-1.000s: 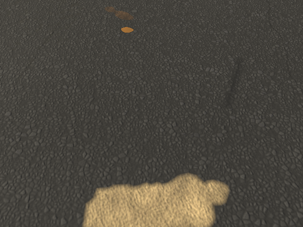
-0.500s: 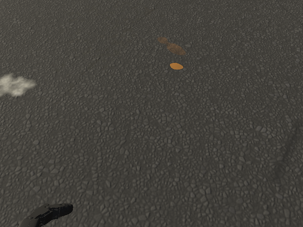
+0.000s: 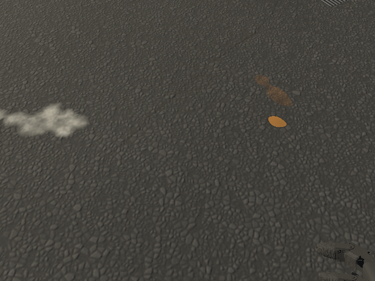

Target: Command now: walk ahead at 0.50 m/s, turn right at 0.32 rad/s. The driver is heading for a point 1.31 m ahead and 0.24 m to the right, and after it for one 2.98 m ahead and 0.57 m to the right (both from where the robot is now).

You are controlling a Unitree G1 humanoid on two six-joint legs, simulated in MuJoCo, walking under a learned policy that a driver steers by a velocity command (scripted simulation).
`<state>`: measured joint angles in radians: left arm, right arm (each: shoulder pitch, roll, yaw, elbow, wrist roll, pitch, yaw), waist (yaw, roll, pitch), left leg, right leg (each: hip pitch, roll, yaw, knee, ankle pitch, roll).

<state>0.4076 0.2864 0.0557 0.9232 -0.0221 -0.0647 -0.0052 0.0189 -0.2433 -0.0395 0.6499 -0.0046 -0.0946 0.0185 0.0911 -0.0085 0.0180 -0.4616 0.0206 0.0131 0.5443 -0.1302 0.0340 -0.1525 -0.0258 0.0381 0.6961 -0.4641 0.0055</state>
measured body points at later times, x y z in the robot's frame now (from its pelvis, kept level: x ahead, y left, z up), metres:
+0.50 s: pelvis +0.25 -0.06 -0.01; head +0.29 -0.07 +0.43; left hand +0.52 +0.13 -0.10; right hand +0.20 -0.35 -0.14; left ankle +0.10 +0.12 -0.70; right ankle +0.33 -0.17 -0.73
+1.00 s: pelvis +0.54 -0.13 +0.00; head +0.57 -0.13 +0.45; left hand +0.67 +0.14 -0.12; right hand +0.65 -0.41 -0.10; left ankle +0.71 -0.07 -0.72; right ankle +0.34 -0.17 -0.73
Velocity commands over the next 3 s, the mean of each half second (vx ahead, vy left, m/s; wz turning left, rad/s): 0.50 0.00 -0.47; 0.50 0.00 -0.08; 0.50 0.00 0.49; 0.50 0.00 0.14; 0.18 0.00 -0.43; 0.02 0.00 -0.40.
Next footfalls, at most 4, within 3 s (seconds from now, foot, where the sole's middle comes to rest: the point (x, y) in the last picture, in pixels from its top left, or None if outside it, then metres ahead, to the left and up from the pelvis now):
0.48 right None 0.37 -0.18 -0.76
1.02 left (231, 207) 0.74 -0.08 -0.76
1.50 right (288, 163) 0.98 -0.32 -0.76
1.98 left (224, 116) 1.22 -0.04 -0.76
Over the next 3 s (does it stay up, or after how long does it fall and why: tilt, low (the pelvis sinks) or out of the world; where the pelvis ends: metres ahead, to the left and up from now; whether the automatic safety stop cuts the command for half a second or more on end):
stays up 1.26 -0.15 0.01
